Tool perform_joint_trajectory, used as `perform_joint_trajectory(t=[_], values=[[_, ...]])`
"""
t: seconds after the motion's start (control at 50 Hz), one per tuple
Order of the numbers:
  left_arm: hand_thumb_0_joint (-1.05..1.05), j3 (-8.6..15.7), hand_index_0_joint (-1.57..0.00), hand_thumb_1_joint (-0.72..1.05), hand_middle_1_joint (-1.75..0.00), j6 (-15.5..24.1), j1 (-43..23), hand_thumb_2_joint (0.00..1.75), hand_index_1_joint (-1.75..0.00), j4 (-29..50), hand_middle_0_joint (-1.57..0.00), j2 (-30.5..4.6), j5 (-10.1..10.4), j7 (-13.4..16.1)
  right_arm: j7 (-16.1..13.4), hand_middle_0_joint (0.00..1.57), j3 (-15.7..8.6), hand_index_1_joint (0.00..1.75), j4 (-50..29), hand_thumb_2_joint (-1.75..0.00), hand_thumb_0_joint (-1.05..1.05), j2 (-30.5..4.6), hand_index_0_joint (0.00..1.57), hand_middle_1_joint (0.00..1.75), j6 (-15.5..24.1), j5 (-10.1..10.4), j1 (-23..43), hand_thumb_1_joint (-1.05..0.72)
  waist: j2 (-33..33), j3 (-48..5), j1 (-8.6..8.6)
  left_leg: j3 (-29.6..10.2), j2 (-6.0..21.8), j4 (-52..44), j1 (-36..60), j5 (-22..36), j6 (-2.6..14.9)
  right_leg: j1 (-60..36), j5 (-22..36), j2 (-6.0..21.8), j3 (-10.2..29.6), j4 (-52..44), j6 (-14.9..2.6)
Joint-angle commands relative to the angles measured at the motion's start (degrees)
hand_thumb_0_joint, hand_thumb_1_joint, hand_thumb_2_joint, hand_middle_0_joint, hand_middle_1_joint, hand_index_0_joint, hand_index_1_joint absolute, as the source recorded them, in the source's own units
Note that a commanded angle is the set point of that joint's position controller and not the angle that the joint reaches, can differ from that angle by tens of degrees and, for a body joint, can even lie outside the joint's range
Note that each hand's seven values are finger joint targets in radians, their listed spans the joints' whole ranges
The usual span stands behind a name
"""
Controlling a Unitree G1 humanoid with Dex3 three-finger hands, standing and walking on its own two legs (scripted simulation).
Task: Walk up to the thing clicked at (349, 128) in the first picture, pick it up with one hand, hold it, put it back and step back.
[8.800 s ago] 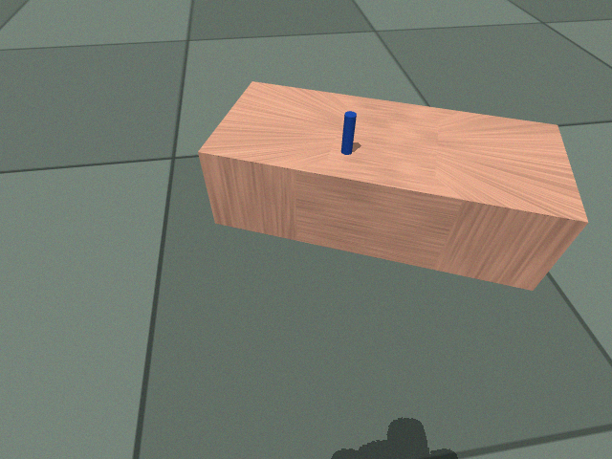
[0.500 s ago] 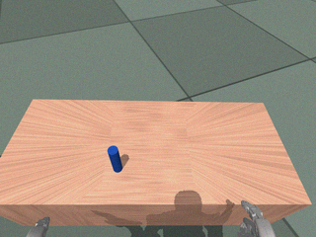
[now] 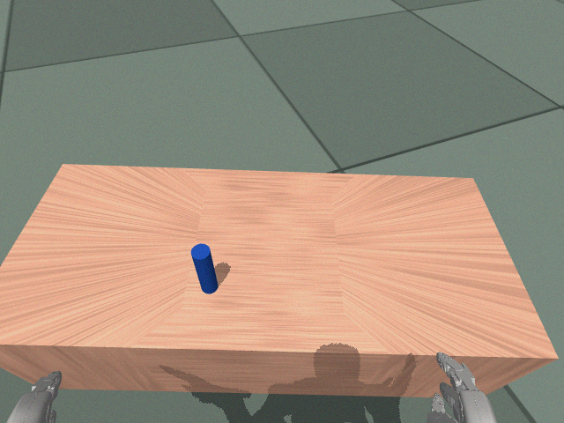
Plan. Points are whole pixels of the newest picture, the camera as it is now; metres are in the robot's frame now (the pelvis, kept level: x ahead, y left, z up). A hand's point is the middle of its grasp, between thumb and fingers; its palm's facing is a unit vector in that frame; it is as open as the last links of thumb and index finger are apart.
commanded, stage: go down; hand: left
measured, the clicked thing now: (205, 270) +0.51 +0.18 -0.25
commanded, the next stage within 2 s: none
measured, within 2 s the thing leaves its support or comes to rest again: neither
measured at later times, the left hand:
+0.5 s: hand (58, 316) +0.29 +0.33 -0.02, palm faces +0.13 -0.98 -0.18, open 17.4 cm
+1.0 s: hand (50, 281) +0.34 +0.35 +0.00, palm faces +0.15 -0.98 -0.13, open 17.4 cm
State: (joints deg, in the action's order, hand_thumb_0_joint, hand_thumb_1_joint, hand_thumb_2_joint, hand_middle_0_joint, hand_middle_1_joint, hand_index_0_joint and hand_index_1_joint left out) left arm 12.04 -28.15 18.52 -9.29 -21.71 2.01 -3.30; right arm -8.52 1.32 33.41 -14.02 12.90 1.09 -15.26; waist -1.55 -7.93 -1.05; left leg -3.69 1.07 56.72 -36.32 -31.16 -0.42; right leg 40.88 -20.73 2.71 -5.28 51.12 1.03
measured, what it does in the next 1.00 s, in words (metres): stands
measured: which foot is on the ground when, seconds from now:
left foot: down 0.00-1.00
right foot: down 0.00-1.00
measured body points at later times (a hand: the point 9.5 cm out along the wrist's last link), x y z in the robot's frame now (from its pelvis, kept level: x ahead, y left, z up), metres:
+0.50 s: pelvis -0.01 +0.00 +0.00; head +0.05 +0.02 +0.45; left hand +0.28 +0.38 +0.00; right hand +0.06 -0.28 -0.09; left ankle -0.03 +0.12 -0.68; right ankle +0.05 -0.14 -0.68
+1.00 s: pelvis -0.02 +0.00 -0.01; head +0.08 +0.02 +0.43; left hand +0.33 +0.40 +0.01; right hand +0.05 -0.29 -0.10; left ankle -0.03 +0.12 -0.68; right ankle +0.05 -0.14 -0.68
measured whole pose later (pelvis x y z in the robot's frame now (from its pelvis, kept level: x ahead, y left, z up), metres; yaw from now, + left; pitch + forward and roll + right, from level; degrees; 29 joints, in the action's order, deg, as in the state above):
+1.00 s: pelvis -0.02 +0.00 -0.01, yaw -1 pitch +16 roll -2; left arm 30.9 4.7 -28.0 -62.2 -42.3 3.1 -27.0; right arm -8.2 3.0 40.1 -17.6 13.6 -1.2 -19.4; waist 1.2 -4.3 -4.0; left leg -2.8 1.4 59.0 -46.2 -29.1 -0.8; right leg 50.9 -17.9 2.2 -4.2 52.6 0.3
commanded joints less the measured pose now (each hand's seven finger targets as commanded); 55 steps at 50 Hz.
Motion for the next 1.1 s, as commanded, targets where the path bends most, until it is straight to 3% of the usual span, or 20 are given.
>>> perform_joint_trajectory(t=[0.0, 0.08, 0.16, 0.18, 0.22, 0.26, 0.3, 0.34, 0.38, 0.5, 0.6, 0.62, 0.66, 0.74, 0.8, 0.84, 0.94, 0.98, 1.02, 1.08], values=[[0.00, 9.2, -0.07, -0.56, -0.03, 5.9, -20.8, 0.03, -0.03, 8.8, -0.08, -17.9, 0.9, -0.6, -2.7, 0.20, -2.5, 0.30, -6.3, -0.89, 0.00, -8.9, 0.20, 0.30, 5.4, 0.5, 2.6, -0.86, -2.7, -5.2, -3.21, 0.4, -1.4, -10.4, -3.4, 5.7, 1.03, -7.6, -0.3, -1.3, 2.6, -7.6, -0.87], [0.00, 11.0, -0.07, -0.56, -0.03, 8.4, -27.3, 0.03, -0.04, 3.2, -0.08, -21.6, 1.8, -3.5, -3.3, 0.20, -2.3, 0.30, -3.5, -0.89, 0.00, -9.9, 0.20, 0.30, 6.7, 0.6, 1.6, -0.87, -4.5, -8.1, -3.10, 0.8, -1.7, -10.7, -1.6, 7.0, 0.99, -10.0, 1.4, -1.1, 3.1, -7.7, -1.05], [0.00, 14.2, -0.07, -0.54, -0.02, 9.9, -33.7, 0.02, -0.03, -6.9, -0.08, -26.4, 2.0, -7.1, -3.2, 0.20, -2.3, 0.30, -0.8, -0.89, 0.00, -10.2, 0.20, 0.30, 6.9, 0.3, 0.7, -0.86, -5.5, -9.5, -1.61, 1.3, -2.1, -11.1, -1.7, 9.9, 0.99, -12.5, 3.8, -1.3, 2.9, -8.2, -1.19], [0.00, 14.2, -0.07, -0.53, -0.02, 10.0, -31.5, 0.02, -0.03, -13.5, -0.09, -25.5, 2.0, -8.2, -3.1, 0.20, -2.3, 0.30, -0.3, -0.89, 0.00, -10.4, 0.20, 0.30, 6.9, 0.3, 0.2, -0.87, -4.0, -9.2, -1.79, 1.3, -2.1, -10.9, -2.6, 10.8, 1.09, -12.7, 4.5, -1.4, 2.6, -8.2, -1.13], [0.00, 15.4, -0.07, -0.53, -0.03, 11.1, -32.1, 0.02, -0.03, -17.8, -0.09, -26.9, 2.2, -10.3, -2.7, 0.20, -2.4, 0.30, 0.5, -0.89, 0.00, -10.6, 0.20, 0.30, 6.8, 0.3, -0.8, -0.88, -3.9, -9.5, -0.74, 1.5, -2.1, -11.2, -3.0, 12.8, 0.96, -14.2, 5.8, -1.5, 2.4, -8.2, -1.30], [0.00, 16.2, -0.07, -0.50, -0.02, 13.2, -34.8, 0.02, -0.03, -18.1, -0.08, -28.5, 2.2, -12.6, -2.2, 0.20, -2.6, 0.30, 0.8, -0.89, 0.00, -10.8, 0.20, 0.30, 6.7, 0.3, -2.2, -0.88, -5.4, -10.0, -0.18, 1.5, -1.8, -11.7, -2.3, 15.7, 0.52, -13.7, 7.6, -1.9, 2.1, -7.4, -1.79], [0.00, 15.6, -0.08, -0.54, -0.03, 15.5, -35.1, 0.01, -0.04, -22.2, -0.09, -27.4, 2.2, -14.8, -1.8, 0.20, -3.0, 0.30, 0.8, -0.89, 0.00, -11.3, 0.20, 0.30, 6.4, 0.1, -3.4, -0.88, -4.9, -10.6, -0.34, 1.2, -1.3, -11.6, -1.1, 19.9, 0.06, -13.5, 10.4, -2.4, 1.6, -6.6, -2.22], [0.00, 17.4, -0.08, -0.55, -0.02, 18.1, -37.2, 0.00, -0.03, -23.8, -0.09, -29.7, 2.4, -16.3, -1.5, 0.20, -3.2, 0.30, 1.2, -0.89, 0.00, -11.5, 0.20, 0.30, 6.3, 0.0, -4.7, -0.89, -4.6, -11.9, -0.09, 1.4, -1.2, -11.0, -1.1, 22.6, 0.07, -13.8, 12.8, -2.3, 1.6, -6.2, -2.27], [0.00, 16.5, -0.08, -0.57, -0.02, 20.4, -37.2, 0.00, -0.03, -25.9, -0.09, -27.6, 2.7, -17.7, -1.1, 0.20, -3.3, 0.30, 0.8, -0.89, 0.00, -11.5, 0.20, 0.30, 6.0, -0.1, -4.9, -0.89, -4.6, -11.0, -0.09, 1.4, -0.8, -10.9, -0.9, 23.3, -0.14, -12.4, 12.7, -2.5, 1.4, -5.7, -2.53], [0.00, 19.5, -0.07, -0.59, -0.01, 26.3, -41.3, 0.01, -0.02, -25.5, -0.08, -31.9, 2.0, -18.3, -0.8, 0.20, -4.5, 0.30, 1.2, -0.90, 0.00, -12.6, 0.20, 0.30, 4.9, -0.6, -7.4, -0.89, -5.0, -11.7, -0.11, 0.7, -0.2, -10.7, 0.4, 26.1, -0.39, -10.4, 13.8, -2.8, 1.5, -4.3, -2.89], [0.00, 19.6, -0.06, -0.55, -0.01, 29.4, -46.6, 0.03, -0.02, -24.0, -0.08, -32.7, 1.8, -18.2, -0.9, 0.20, -4.6, 0.30, 3.1, -0.90, 0.00, -13.1, 0.20, 0.30, 4.0, -1.2, -9.2, -0.89, -7.5, -13.2, -0.58, 0.1, 0.3, -11.1, 2.8, 26.5, -0.92, -8.5, 13.1, -2.6, 1.8, -3.6, -3.08], [0.00, 21.5, -0.06, -0.55, -0.01, 30.2, -49.7, 0.03, -0.02, -22.5, -0.07, -36.2, 1.6, -17.9, -1.1, 0.20, -4.7, 0.30, 2.6, -0.90, 0.00, -13.4, 0.20, 0.30, 3.7, -1.2, -8.9, -0.89, -8.3, -14.4, -0.63, 0.3, 0.2, -10.9, 3.2, 25.8, -0.80, -8.3, 12.7, -2.5, 2.0, -3.8, -3.03], [0.00, 22.2, -0.06, -0.51, 0.00, 31.5, -54.8, 0.03, -0.01, -22.9, -0.07, -38.3, 1.6, -18.1, -1.3, 0.20, -4.1, 0.30, 2.8, -0.89, 0.00, -13.2, 0.20, 0.30, 3.5, -1.4, -8.9, -0.88, -8.9, -13.8, -1.45, 0.7, -0.2, -10.9, 1.9, 21.9, -0.51, -8.6, 10.6, -2.4, 2.3, -4.2, -2.96], [0.00, 20.0, -0.05, -0.49, -0.01, 32.4, -55.0, 0.03, -0.02, -36.2, -0.06, -34.4, 1.7, -20.2, -1.5, 0.20, -3.2, 0.30, 4.3, -0.89, 0.00, -12.9, 0.20, 0.30, 2.9, -1.6, -9.5, -0.88, -5.0, -8.9, -2.94, 1.1, -0.5, -11.1, -3.5, 14.2, 0.52, -6.7, 6.0, -2.3, 2.5, -5.0, -2.69], [0.00, 21.0, -0.07, -0.51, -0.02, 33.5, -56.4, 0.02, -0.02, -39.7, -0.08, -38.2, 1.4, -21.9, -1.3, 0.20, -2.8, 0.30, 3.4, -0.89, 0.00, -13.3, 0.20, 0.30, 2.8, -1.9, -9.3, -0.87, -5.0, -10.5, -1.66, 1.9, -1.0, -10.4, -6.0, 11.5, 0.92, -7.7, 4.1, -1.8, 2.7, -5.2, -2.47], [0.00, 20.4, -0.07, -0.53, -0.01, 33.8, -56.6, 0.01, -0.02, -41.9, -0.08, -37.6, 1.8, -23.1, -1.0, 0.20, -2.5, 0.30, 3.0, -0.89, 0.00, -13.3, 0.20, 0.30, 2.7, -1.8, -9.2, -0.87, -5.5, -10.9, -1.89, 2.4, -1.0, -10.0, -6.3, 11.4, 0.97, -7.8, 4.3, -1.7, 3.0, -5.2, -2.41], [0.00, 23.1, -0.07, -0.56, -0.01, 37.1, -61.7, 0.01, -0.02, -42.7, -0.08, -42.5, 2.7, -24.0, -0.9, 0.20, -1.9, 0.30, 2.9, -0.89, 0.00, -13.9, 0.20, 0.30, 2.4, -1.9, -10.1, -0.88, -4.9, -15.5, -2.06, 2.4, -1.1, -7.5, -7.0, 14.8, 0.70, -7.8, 6.9, -1.6, 3.1, -3.6, -2.48], [0.00, 22.9, -0.06, -0.54, -0.01, 38.5, -63.1, 0.02, -0.02, -43.2, -0.07, -42.0, 3.0, -24.6, -0.9, 0.20, -1.7, 0.30, 3.9, -0.89, 0.00, -14.0, 0.20, 0.30, 2.1, -2.0, -10.9, -0.88, -5.9, -17.0, -2.55, 1.7, -0.8, -6.9, -5.4, 17.2, 0.14, -5.8, 8.3, -1.9, 2.7, -2.3, -2.78], [0.00, 25.2, -0.06, -0.51, -0.01, 39.7, -65.0, 0.02, -0.01, -41.5, -0.07, -45.7, 3.0, -24.7, -1.1, 0.20, -1.7, 0.30, 3.9, -0.89, 0.00, -14.5, 0.20, 0.30, 2.0, -2.2, -11.3, -0.88, -6.9, -19.6, -2.02, 1.9, -1.0, -6.3, -4.7, 19.0, 0.14, -7.4, 9.8, -1.6, 3.1, -2.0, -2.84], [0.00, 26.3, -0.06, -0.48, 0.00, 40.3, -65.6, 0.03, -0.01, -41.8, -0.07, -47.0, 3.0, -24.9, -1.3, 0.20, -1.5, 0.30, 4.2, -0.89, 0.00, -14.8, 0.20, 0.30, 1.3, -2.4, -11.6, -0.88, -7.3, -21.9, -1.94, 2.1, -1.1, -5.5, -4.1, 21.8, 0.20, -8.6, 12.6, -1.4, 3.5, -1.6, -2.88]])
